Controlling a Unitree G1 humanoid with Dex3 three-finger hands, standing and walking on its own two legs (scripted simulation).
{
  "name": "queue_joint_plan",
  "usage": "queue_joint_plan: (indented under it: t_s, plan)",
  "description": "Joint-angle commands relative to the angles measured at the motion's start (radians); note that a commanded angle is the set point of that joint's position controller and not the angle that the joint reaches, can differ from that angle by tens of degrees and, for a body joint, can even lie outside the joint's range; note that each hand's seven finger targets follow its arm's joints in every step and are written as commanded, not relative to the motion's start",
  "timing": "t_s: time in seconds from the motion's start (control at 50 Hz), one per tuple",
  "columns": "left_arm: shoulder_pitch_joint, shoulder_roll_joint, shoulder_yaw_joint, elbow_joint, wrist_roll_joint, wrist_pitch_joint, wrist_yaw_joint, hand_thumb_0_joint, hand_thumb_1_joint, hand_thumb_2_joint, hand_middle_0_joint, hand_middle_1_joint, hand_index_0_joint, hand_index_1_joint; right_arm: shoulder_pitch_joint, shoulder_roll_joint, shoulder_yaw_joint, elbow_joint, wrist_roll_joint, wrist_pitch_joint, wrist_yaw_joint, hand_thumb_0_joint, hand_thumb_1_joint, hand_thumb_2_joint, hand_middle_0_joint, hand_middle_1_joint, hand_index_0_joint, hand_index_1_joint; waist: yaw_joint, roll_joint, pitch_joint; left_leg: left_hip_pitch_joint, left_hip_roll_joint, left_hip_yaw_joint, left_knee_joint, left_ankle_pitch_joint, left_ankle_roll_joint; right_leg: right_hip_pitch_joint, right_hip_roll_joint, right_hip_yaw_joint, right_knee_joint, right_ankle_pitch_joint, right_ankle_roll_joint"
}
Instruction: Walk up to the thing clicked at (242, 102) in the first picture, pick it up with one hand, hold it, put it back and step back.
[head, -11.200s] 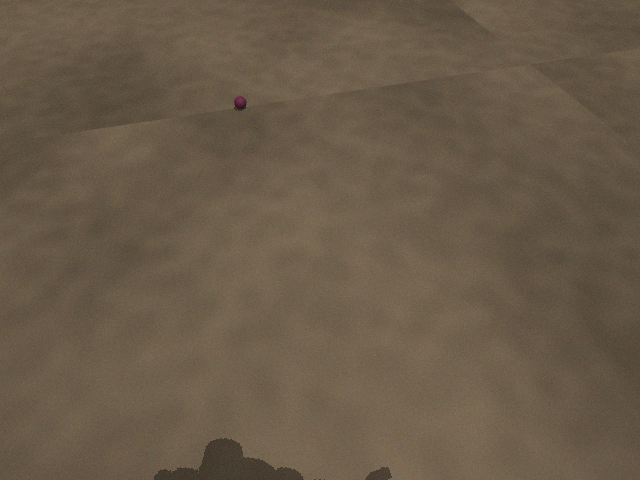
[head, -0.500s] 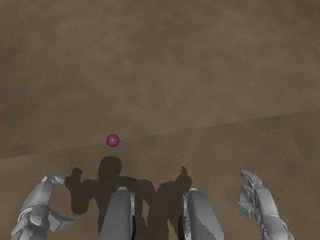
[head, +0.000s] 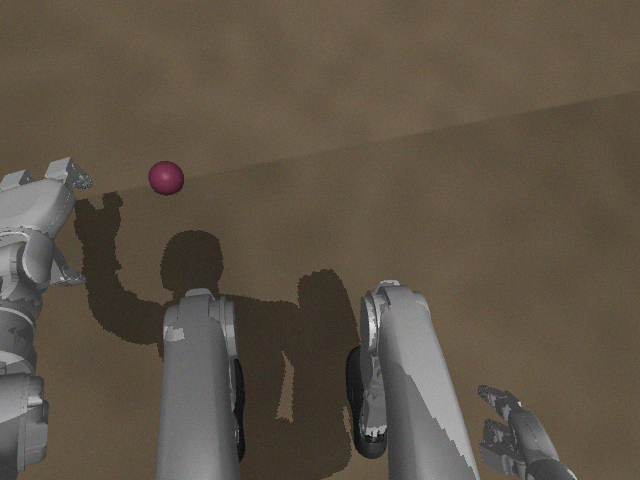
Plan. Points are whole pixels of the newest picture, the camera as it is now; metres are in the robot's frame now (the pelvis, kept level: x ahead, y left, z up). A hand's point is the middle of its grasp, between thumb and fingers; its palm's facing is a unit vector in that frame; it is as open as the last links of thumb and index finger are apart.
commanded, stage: rise first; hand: left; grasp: from above
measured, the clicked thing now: (166, 177) +0.58 +0.27 -0.39
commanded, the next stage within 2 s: none
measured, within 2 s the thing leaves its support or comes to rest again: neither
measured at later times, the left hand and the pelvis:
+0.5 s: hand (95, 205) +0.46 +0.32 -0.21, palm faces -0.47 -0.02 -0.88, open 14.0 cm; pelvis -0.01 +0.01 -0.07, yaw -3 degrees
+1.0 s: hand (110, 193) +0.49 +0.32 -0.25, palm faces -0.47 -0.03 -0.88, open 13.8 cm; pelvis +0.00 +0.01 -0.09, yaw -5 degrees
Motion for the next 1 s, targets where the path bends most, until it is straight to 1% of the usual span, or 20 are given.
queue_joint_plan:
  t_s: [0.0,0.02,0.08,0.1,0.12,0.16,0.18,0.22,0.28,0.32,0.36,0.42,0.56,0.6,0.72,0.78,0.84,0.88,0.92,0.98]
  plan:
    - [-0.353,0.376,0.081,-0.125,0.07,-0.042,0.072,0.0,-0.553,1.028,-0.074,-1.042,-0.075,-1.041,0.169,-0.199,-0.065,-0.047,-0.005,0.008,-0.013,0.0,-0.905,-0.906,0.2,0.3,0.2,0.3,-0.011,0.149,-0.717,0.448,-0.037,0.094,-0.183,0.093,0.057,0.306,0.04,-0.055,-0.232,0.112,-0.052]
    - [-0.335,0.349,0.067,-0.074,0.085,-0.038,0.079,0.0,-0.553,1.028,-0.066,-1.044,-0.069,-1.042,0.183,-0.201,-0.062,-0.042,-0.007,0.017,-0.011,0.0,-0.904,-0.905,0.2,0.3,0.2,0.3,-0.029,0.145,-0.695,0.439,-0.036,0.089,-0.171,0.098,0.059,0.283,0.04,-0.063,-0.218,0.121,-0.052]
    - [-0.385,0.374,0.06,-0.014,0.126,-0.035,0.105,0.0,-0.549,1.024,-0.066,-1.033,-0.069,-1.03,0.195,-0.207,-0.055,-0.013,-0.02,0.044,-0.005,0.0,-0.903,-0.906,0.2,0.3,0.2,0.3,-0.049,0.166,-0.65,0.424,-0.034,0.074,-0.153,0.085,0.058,0.211,0.039,-0.077,-0.176,0.116,-0.056]
    - [-0.441,0.387,0.06,-0.059,0.142,-0.042,0.112,0.0,-0.555,1.03,-0.065,-1.027,-0.065,-1.028,0.188,-0.212,-0.054,-0.032,-0.021,0.048,-0.004,0.0,-0.902,-0.906,0.2,0.3,0.2,0.3,-0.052,0.199,-0.663,0.438,-0.033,0.059,-0.161,0.082,0.053,0.181,0.037,-0.086,-0.153,0.115,-0.06]
    - [-0.445,0.41,0.067,-0.035,0.166,-0.04,0.12,0.0,-0.546,1.023,-0.066,-1.03,-0.07,-1.027,0.188,-0.213,-0.052,-0.026,-0.024,0.055,-0.002,0.0,-0.902,-0.906,0.2,0.3,0.2,0.3,-0.039,0.23,-0.678,0.447,-0.035,0.066,-0.146,0.092,0.051,0.175,0.038,-0.083,-0.142,0.124,-0.062]
    - [-0.426,0.372,0.039,0.044,0.183,-0.038,0.126,0.0,-0.542,1.017,-0.061,-1.029,-0.068,-1.022,0.192,-0.219,-0.048,-0.025,-0.029,0.065,0.003,0.0,-0.901,-0.906,0.2,0.3,0.2,0.3,-0.07,0.197,-0.619,0.408,-0.036,0.052,-0.138,0.07,0.052,0.137,0.038,-0.096,-0.124,0.11,-0.061]
    - [-0.429,0.37,0.031,0.07,0.199,-0.039,0.129,0.0,-0.543,1.017,-0.058,-1.03,-0.066,-1.023,0.2,-0.218,-0.042,-0.009,-0.035,0.07,0.007,0.0,-0.9,-0.905,0.2,0.3,0.2,0.3,-0.072,0.21,-0.608,0.399,-0.036,0.049,-0.131,0.074,0.05,0.118,0.037,-0.099,-0.105,0.115,-0.063]
    - [-0.488,0.414,0.044,0.056,0.226,-0.046,0.14,0.0,-0.55,1.022,-0.059,-1.025,-0.063,-1.021,0.206,-0.222,-0.037,-0.006,-0.04,0.076,0.009,0.0,-0.9,-0.905,0.2,0.3,0.2,0.3,-0.072,0.25,-0.639,0.418,-0.038,0.048,-0.12,0.092,0.048,0.104,0.037,-0.1,-0.088,0.129,-0.066]
    - [-0.532,0.414,0.026,0.072,0.255,-0.057,0.154,0.0,-0.537,1.009,-0.06,-1.025,-0.07,-1.014,0.205,-0.231,-0.032,-0.01,-0.047,0.084,0.015,0.0,-0.901,-0.905,0.2,0.3,0.2,0.3,-0.092,0.25,-0.649,0.41,-0.039,0.05,-0.084,0.109,0.049,0.088,0.037,-0.102,-0.071,0.15,-0.064]
    - [-0.518,0.416,0.024,0.163,0.265,-0.058,0.162,0.0,-0.524,0.994,-0.055,-1.034,-0.073,-1.015,0.219,-0.235,-0.023,0.013,-0.055,0.088,0.017,0.0,-0.901,-0.904,0.2,0.3,0.2,0.3,-0.111,0.231,-0.593,0.374,-0.038,0.045,-0.068,0.093,0.052,0.056,0.037,-0.106,-0.057,0.138,-0.062]
    - [-0.594,0.425,0.016,0.122,0.274,-0.069,0.173,0.0,-0.526,0.995,-0.058,-1.031,-0.073,-1.016,0.219,-0.228,-0.013,0.005,-0.065,0.087,0.019,0.0,-0.9,-0.905,0.2,0.3,0.2,0.3,-0.124,0.237,-0.616,0.354,-0.042,0.057,-0.04,0.096,0.058,0.073,0.039,-0.103,-0.065,0.146,-0.059]
    - [-0.6,0.439,0.017,0.18,0.274,-0.063,0.185,0.0,-0.516,0.982,-0.056,-1.048,-0.08,-1.023,0.21,-0.235,-0.003,0.001,-0.075,0.082,0.025,0.0,-0.902,-0.905,0.2,0.3,0.2,0.3,-0.133,0.24,-0.592,0.329,-0.039,0.052,-0.034,0.063,0.057,0.047,0.04,-0.112,-0.052,0.119,-0.058]
    - [-0.669,0.472,0.022,0.187,0.281,-0.05,0.203,0.0,-0.504,0.963,-0.057,-1.066,-0.09,-1.032,0.223,-0.246,0.02,-0.005,-0.088,0.078,0.032,0.0,-0.905,-0.906,0.2,0.3,0.2,0.3,-0.151,0.279,-0.623,0.315,-0.035,0.056,0.005,0.099,0.057,0.065,0.046,-0.12,-0.024,0.165,-0.054]
    - [-0.645,0.475,0.022,0.212,0.284,-0.04,0.2,0.0,-0.501,0.951,-0.056,-1.087,-0.096,-1.046,0.224,-0.244,0.025,-0.001,-0.089,0.08,0.033,0.0,-0.908,-0.906,0.2,0.3,0.2,0.3,-0.144,0.29,-0.617,0.334,-0.034,0.048,0.001,0.111,0.052,0.049,0.046,-0.125,-0.01,0.17,-0.058]
    - [-0.65,0.483,0.021,0.215,0.277,-0.034,0.197,0.0,-0.502,0.951,-0.059,-1.087,-0.098,-1.046,0.236,-0.247,0.042,-0.008,-0.096,0.087,0.04,0.0,-0.908,-0.906,0.2,0.3,0.2,0.3,-0.167,0.291,-0.628,0.312,-0.031,0.054,0.043,0.173,0.056,0.089,0.052,-0.127,0.004,0.233,-0.051]
    - [-0.648,0.511,0.037,0.205,0.269,-0.035,0.198,0.0,-0.502,0.947,-0.058,-1.098,-0.1,-1.056,0.237,-0.249,0.048,-0.01,-0.099,0.092,0.043,0.0,-0.91,-0.906,0.2,0.3,0.2,0.3,-0.157,0.292,-0.62,0.285,-0.031,0.06,0.051,0.17,0.058,0.106,0.054,-0.125,-0.001,0.232,-0.049]
    - [-0.658,0.502,0.022,0.204,0.265,-0.037,0.192,0.0,-0.503,0.947,-0.06,-1.1,-0.1,-1.058,0.235,-0.252,0.055,-0.011,-0.1,0.095,0.044,0.0,-0.91,-0.907,0.2,0.3,0.2,0.3,-0.17,0.281,-0.605,0.278,-0.029,0.056,0.061,0.163,0.061,0.099,0.055,-0.128,0.002,0.23,-0.048]
    - [-0.665,0.529,0.043,0.186,0.262,-0.039,0.196,0.0,-0.5,0.943,-0.056,-1.096,-0.099,-1.052,0.236,-0.262,0.052,-0.013,-0.099,0.097,0.043,0.0,-0.909,-0.906,0.2,0.3,0.2,0.3,-0.164,0.321,-0.633,0.326,-0.025,0.041,0.058,0.184,0.052,0.074,0.052,-0.133,0.024,0.241,-0.051]
    - [-0.644,0.503,0.02,0.218,0.272,-0.038,0.191,0.0,-0.495,0.938,-0.058,-1.105,-0.103,-1.058,0.234,-0.259,0.058,-0.014,-0.102,0.101,0.047,0.0,-0.91,-0.906,0.2,0.3,0.2,0.3,-0.176,0.328,-0.61,0.32,-0.025,0.041,0.067,0.2,0.053,0.067,0.057,-0.135,0.027,0.253,-0.052]
    - [-0.648,0.516,0.029,0.226,0.264,-0.04,0.196,0.0,-0.505,0.946,-0.059,-1.101,-0.099,-1.059,0.234,-0.258,0.061,-0.019,-0.102,0.105,0.049,0.0,-0.91,-0.906,0.2,0.3,0.2,0.3,-0.177,0.298,-0.594,0.284,-0.027,0.045,0.074,0.182,0.057,0.076,0.058,-0.135,0.022,0.242,-0.05]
